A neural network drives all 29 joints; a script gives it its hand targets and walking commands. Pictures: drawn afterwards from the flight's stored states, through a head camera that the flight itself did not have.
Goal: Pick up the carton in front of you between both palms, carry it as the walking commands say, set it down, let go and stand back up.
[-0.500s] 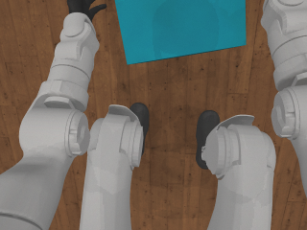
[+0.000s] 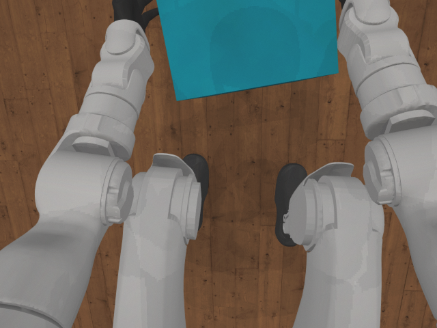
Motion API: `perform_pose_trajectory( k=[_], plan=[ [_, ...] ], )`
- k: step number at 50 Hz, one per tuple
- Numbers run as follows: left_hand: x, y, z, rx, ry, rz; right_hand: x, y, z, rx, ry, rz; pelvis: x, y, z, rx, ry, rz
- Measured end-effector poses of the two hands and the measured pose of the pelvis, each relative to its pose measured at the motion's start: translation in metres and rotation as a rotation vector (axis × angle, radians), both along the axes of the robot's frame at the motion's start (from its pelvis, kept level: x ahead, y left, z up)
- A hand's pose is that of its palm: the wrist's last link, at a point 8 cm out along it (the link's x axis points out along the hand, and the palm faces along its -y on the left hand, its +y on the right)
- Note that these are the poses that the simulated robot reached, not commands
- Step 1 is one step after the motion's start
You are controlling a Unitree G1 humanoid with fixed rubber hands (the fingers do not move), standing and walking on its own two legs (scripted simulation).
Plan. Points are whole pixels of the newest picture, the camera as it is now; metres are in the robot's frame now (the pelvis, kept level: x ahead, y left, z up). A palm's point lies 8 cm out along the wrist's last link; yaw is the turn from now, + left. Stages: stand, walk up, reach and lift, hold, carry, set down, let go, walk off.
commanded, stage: reach and lift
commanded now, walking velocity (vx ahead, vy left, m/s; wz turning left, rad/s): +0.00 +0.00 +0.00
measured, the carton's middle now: (243, 26) +0.52 +0.00 -0.25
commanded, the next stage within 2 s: none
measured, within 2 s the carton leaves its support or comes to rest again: leaves its support in 0.26 s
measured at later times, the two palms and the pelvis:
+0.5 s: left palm (115, 7) +0.51 +0.15 -0.10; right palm out of the picture +0.53 -0.15 -0.11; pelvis +0.00 +0.00 +0.00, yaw -1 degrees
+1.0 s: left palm out of the picture +0.48 +0.15 +0.08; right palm out of the picture +0.49 -0.15 +0.08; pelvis +0.01 +0.00 +0.14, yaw -3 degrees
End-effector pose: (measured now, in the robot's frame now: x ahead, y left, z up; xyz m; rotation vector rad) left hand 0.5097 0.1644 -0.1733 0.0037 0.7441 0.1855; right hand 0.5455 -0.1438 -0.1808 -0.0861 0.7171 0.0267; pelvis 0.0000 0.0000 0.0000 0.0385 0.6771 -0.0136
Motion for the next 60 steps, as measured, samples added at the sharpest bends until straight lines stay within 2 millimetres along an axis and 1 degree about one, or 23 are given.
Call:
perform_pose_trajectory(
  k=[3,8,13,16,19,22,26,31,36,40,46,53,60],
  plan=[
    [0.003,-0.005,0.001,0.003,0.000,0.033,-0.001,0.002,-0.001,-0.012,0.011,0.000,-0.001,0.000,0.001,0.000,-0.002,-0.002],
    [0.006,-0.006,0.002,0.002,0.010,0.067,0.003,0.003,0.002,-0.024,0.030,0.001,-0.002,-0.001,-0.002,0.005,-0.008,-0.010],
    [0.008,-0.004,0.005,-0.003,0.022,0.062,0.004,0.004,0.004,-0.028,0.045,0.005,0.001,-0.004,-0.008,0.007,-0.023,-0.012],
    [0.009,-0.004,0.012,-0.006,0.007,0.071,0.003,0.005,0.008,-0.020,0.033,-0.003,0.004,-0.005,-0.010,0.006,-0.023,-0.013],
    [0.006,-0.005,0.024,-0.017,-0.024,0.091,0.000,0.004,0.020,-0.007,0.006,-0.017,0.005,-0.005,-0.011,0.004,-0.018,-0.014],
    [0.002,-0.008,0.045,-0.031,-0.062,0.095,-0.006,0.001,0.043,0.005,-0.029,-0.033,0.005,-0.004,-0.007,0.000,-0.013,-0.017],
    [-0.006,-0.013,0.086,-0.045,-0.097,0.091,-0.016,-0.005,0.087,0.023,-0.060,-0.069,0.004,-0.002,0.008,-0.003,-0.003,-0.025],
    [-0.017,-0.016,0.136,-0.051,-0.080,0.082,-0.031,-0.008,0.139,0.034,-0.041,-0.097,0.002,-0.001,0.037,-0.003,0.018,-0.036],
    [-0.026,-0.015,0.175,-0.038,-0.060,0.068,-0.040,-0.007,0.180,0.026,-0.022,-0.099,0.000,-0.002,0.069,-0.003,0.038,-0.037],
    [-0.028,-0.013,0.200,-0.034,-0.062,0.057,-0.045,-0.006,0.206,0.025,-0.025,-0.104,0.000,-0.002,0.090,-0.008,0.050,-0.033],
    [-0.030,-0.015,0.232,-0.032,-0.072,0.042,-0.052,-0.007,0.236,0.026,-0.035,-0.122,0.006,-0.001,0.117,-0.017,0.056,-0.030],
    [-0.036,-0.018,0.270,-0.037,-0.077,0.028,-0.064,-0.011,0.273,0.035,-0.039,-0.144,0.017,0.001,0.150,-0.023,0.034,-0.032],
    [-0.045,-0.019,0.316,-0.044,-0.074,0.021,-0.077,-0.011,0.318,0.043,-0.036,-0.162,0.032,0.001,0.188,-0.027,-0.021,-0.034]
  ],
)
